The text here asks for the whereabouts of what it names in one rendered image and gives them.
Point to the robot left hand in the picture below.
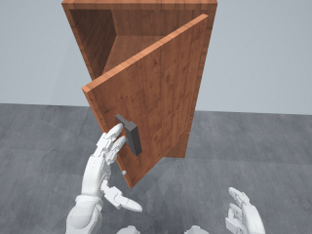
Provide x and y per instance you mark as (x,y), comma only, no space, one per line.
(98,168)

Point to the cupboard door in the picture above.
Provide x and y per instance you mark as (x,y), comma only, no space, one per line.
(155,90)

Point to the left robot forearm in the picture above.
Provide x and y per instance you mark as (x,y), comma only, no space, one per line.
(85,217)

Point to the handle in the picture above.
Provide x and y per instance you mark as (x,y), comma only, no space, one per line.
(132,139)

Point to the robot right hand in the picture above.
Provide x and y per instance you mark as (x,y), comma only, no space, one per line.
(248,220)

